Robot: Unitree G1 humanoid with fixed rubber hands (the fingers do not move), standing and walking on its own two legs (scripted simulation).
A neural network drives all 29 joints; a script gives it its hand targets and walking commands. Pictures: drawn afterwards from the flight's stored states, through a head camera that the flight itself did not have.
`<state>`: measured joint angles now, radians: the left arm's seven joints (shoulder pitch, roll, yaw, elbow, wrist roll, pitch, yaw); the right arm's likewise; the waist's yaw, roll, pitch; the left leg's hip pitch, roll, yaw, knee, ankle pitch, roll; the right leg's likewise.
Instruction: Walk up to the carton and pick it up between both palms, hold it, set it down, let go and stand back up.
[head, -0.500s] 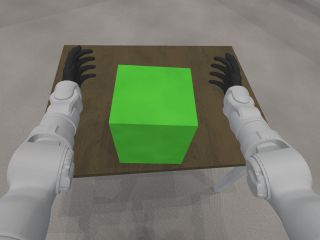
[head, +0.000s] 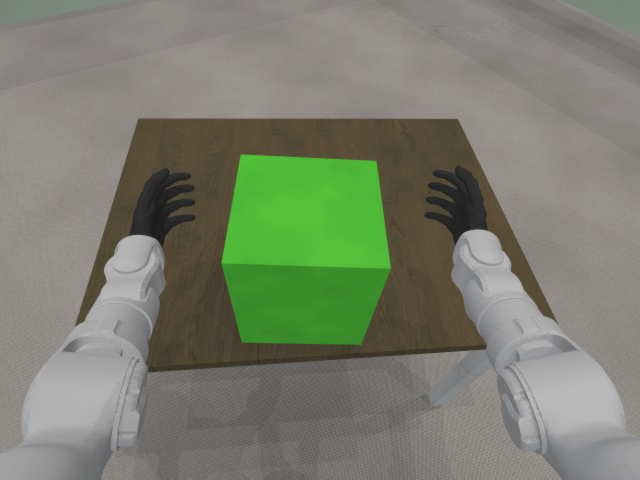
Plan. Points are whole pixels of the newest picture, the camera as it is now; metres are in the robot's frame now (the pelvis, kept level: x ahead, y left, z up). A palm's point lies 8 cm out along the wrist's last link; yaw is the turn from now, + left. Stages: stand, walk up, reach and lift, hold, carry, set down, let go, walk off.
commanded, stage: set down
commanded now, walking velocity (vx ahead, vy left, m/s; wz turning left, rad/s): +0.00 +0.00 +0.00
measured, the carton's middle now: (305, 256) +0.46 +0.02 -0.06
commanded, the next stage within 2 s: none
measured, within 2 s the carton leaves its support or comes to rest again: neither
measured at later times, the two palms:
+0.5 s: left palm (147, 300) +0.35 +0.23 +0.00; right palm (462, 297) +0.35 -0.19 +0.02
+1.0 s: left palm (151, 366) +0.28 +0.22 -0.05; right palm (467, 366) +0.27 -0.19 -0.04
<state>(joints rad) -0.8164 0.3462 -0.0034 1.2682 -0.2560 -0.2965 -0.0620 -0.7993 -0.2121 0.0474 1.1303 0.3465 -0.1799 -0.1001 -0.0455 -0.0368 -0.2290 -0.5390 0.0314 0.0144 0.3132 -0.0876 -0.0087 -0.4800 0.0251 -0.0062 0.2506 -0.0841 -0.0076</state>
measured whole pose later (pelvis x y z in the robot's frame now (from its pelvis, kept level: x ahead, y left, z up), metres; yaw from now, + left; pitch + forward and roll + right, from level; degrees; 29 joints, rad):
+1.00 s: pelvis +0.01 +0.00 +0.00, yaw -1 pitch +11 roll -1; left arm -0.19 0.23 0.01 0.95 -0.19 -0.51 -0.04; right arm -0.16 -0.14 0.05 0.90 0.22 -0.49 -0.04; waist -0.01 -0.03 -0.11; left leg -0.43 0.03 0.02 0.40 -0.17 -0.01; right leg -0.38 0.02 0.02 0.35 -0.17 0.00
